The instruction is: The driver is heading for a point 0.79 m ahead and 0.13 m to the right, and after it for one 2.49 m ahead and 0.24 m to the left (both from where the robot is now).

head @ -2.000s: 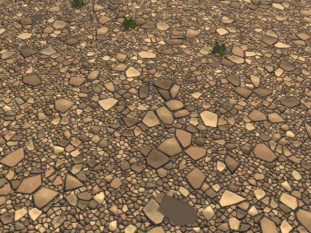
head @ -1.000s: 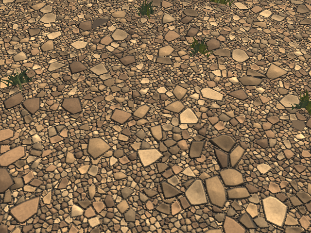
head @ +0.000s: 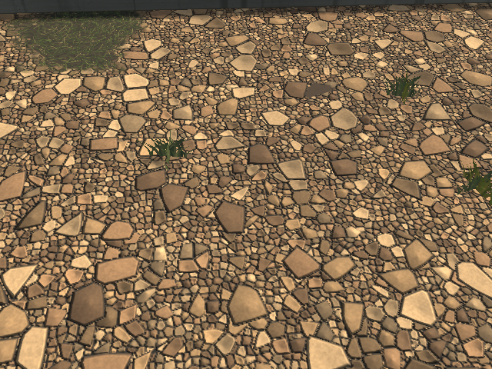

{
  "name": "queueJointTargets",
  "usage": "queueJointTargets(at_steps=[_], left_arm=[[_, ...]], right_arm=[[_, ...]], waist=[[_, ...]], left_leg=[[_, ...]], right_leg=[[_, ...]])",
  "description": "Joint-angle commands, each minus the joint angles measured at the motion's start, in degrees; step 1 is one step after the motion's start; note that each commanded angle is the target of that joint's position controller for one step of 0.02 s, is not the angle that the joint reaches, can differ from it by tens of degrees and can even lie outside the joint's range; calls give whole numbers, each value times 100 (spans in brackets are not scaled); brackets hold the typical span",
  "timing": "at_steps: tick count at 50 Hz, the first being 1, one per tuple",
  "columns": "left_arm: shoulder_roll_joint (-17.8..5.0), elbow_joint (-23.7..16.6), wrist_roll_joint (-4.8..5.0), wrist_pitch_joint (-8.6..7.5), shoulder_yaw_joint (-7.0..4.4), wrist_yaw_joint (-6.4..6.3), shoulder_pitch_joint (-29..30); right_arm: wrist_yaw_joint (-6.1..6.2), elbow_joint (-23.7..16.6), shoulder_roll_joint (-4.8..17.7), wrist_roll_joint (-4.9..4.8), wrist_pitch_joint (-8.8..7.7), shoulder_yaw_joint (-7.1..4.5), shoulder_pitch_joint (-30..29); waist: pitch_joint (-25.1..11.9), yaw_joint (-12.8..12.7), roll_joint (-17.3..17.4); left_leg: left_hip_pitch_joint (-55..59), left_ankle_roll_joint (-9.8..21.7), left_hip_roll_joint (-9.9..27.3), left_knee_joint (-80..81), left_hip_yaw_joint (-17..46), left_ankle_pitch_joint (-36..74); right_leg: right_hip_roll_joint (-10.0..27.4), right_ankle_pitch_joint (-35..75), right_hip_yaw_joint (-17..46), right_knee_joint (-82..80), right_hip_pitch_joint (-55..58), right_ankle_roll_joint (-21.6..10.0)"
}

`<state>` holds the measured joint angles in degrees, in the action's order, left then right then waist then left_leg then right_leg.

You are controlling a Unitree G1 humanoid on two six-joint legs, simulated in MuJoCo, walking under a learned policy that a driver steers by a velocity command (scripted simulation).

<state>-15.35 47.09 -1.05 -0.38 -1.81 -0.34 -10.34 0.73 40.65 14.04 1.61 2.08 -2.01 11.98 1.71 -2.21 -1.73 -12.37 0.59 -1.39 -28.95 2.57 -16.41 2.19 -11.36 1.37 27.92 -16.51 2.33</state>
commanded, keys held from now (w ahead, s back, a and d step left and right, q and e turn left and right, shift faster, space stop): no key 0.50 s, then w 0.50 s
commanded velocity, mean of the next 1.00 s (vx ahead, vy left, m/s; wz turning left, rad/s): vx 0.15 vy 0.00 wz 0.02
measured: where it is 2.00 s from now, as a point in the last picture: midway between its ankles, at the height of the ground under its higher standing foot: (274, 295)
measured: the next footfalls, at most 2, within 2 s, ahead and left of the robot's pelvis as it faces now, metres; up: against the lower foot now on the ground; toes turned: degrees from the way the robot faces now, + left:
left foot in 1.26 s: +0.50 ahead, +0.08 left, +0.00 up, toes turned +1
right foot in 1.80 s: +0.80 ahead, -0.17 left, +0.00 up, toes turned -4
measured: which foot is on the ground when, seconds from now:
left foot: down 0.00-0.76, up 0.78-1.00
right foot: down 0.00-1.00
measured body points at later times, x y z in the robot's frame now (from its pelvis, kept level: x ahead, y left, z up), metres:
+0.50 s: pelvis +0.02 +0.01 +0.00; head +0.03 +0.01 +0.45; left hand +0.09 +0.28 -0.14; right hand +0.11 -0.24 -0.13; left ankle -0.01 +0.12 -0.74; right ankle +0.04 -0.15 -0.74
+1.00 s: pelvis +0.15 -0.05 +0.01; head +0.16 -0.07 +0.46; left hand +0.12 +0.20 -0.12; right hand +0.29 -0.32 -0.11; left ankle +0.22 +0.12 -0.66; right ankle +0.08 -0.13 -0.74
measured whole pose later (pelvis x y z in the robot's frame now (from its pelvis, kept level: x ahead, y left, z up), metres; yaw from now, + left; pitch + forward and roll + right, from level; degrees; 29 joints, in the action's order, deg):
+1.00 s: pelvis +0.15 -0.05 +0.01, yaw -1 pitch +0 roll +1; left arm -12.3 60.3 -0.1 -5.4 -1.4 0.9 -22.4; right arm 0.0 48.2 16.5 -1.1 -4.3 -4.2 10.8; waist 0.3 -3.3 2.0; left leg -34.0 1.4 5.2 -55.6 0.4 -8.6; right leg -2.1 -13.9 -2.1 14.1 -0.6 -3.7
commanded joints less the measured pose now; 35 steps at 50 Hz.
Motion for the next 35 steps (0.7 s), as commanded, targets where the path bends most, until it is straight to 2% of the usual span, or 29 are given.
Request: queueJointTargets(at_steps=[1, 3, 10, 21, 25, 26, 27, 28, 29, 30, 31, 32, 33, 34, 35], left_arm=[[-661, -247, -41, -69, -145, -57, 163], [-647, -137, 17, -79, -145, -60, 73], [-590, 253, 48, -105, -150, -82, -20], [-609, 759, 94, -20, -172, -180, -53], [-592, 915, 100, 11, -176, -205, -46], [-525, 992, 100, 24, -162, -209, -126], [-493, 1027, 122, 36, -161, -212, -106], [-476, 1005, 154, 25, -166, -209, -3], [-455, 894, 170, -23, -160, -194, 224], [-427, 751, 208, -110, -145, -159, 450], [-434, 639, 261, -215, -144, -114, 618], [-470, 595, 311, -318, -160, -59, 643], [-488, 581, 335, -414, -163, 5, 611], [-482, 596, 336, -496, -161, 71, 536], [-453, 686, 328, -551, -165, 121, 350]], right_arm=[[-32, -322, 711, 27, -249, -151, -241], [-9, -225, 644, -9, -291, -116, -47], [28, -66, 579, -71, -299, -115, 107], [31, 378, 518, -113, -300, -139, 305], [49, 565, 515, -120, -300, -137, 373], [62, 659, 501, -125, -291, -136, 482], [78, 716, 587, -155, -269, -168, 535], [91, 728, 767, -191, -248, -228, 578], [98, 737, 925, -214, -256, -271, 692], [104, 752, 1089, -241, -299, -317, 782], [118, 783, 1125, -252, -374, -334, 847], [122, 799, 1057, -233, -455, -322, 838], [116, 790, 984, -248, -509, -313, 783], [107, 768, 960, -296, -525, -313, 673], [94, 734, 986, -338, -516, -322, 489]], waist=[[-84, 51, 978], [29, 42, 763], [-112, 99, 315], [-211, 101, 219], [-157, 100, 229], [-262, 104, 289], [-156, 142, 408], [47, 234, 636], [338, 359, 916], [632, 452, 1198], [882, 497, 1303], [985, 475, 1310], [955, 434, 1209], [846, 359, 1043], [667, 219, 900]], left_leg=[[-485, 309, 710, 1089, 804, -370], [-477, 223, 615, 993, 699, -130], [-154, 264, 496, 734, 548, 765], [18, 212, 351, 602, 321, 1489], [1, 183, 315, 615, 267, 1453], [43, 205, 284, 711, 253, 836], [-3, 302, 292, 847, 345, -181], [-70, 499, 456, 1092, 665, -1492], [-82, 763, 861, 1487, 1279, -2538], [-120, 1066, 1357, 1861, 1990, -3057], [-129, 1300, 1708, 2079, 2495, -2995], [144, 1419, 1899, 2101, 2676, -2565], [463, 1419, 1958, 2019, 2597, -2074], [623, 1309, 1872, 1904, 2306, -1629], [492, 1142, 1648, 1761, 1857, -1183]], right_leg=[[79, 216, 35, -170, 441, 66], [104, 272, 61, -219, 454, 16], [129, 644, 75, -241, 559, 58], [136, 987, 67, -165, 760, 15], [120, 971, 55, -178, 775, -5], [25, 491, -59, -136, 807, -8], [-151, -274, -251, 67, 618, -27], [-335, -1048, -469, 455, 215, -60], [-402, -1392, -556, 894, -380, -108], [-305, -1446, -456, 1334, -849, -220], [-87, -1533, -197, 1721, -1236, -362], [92, -1761, -17, 1987, -1655, -493], [231, -1923, 70, 1924, -1890, -612], [293, -1865, 57, 1533, -1755, -697], [217, -1458, -106, 934, -1159, -726]])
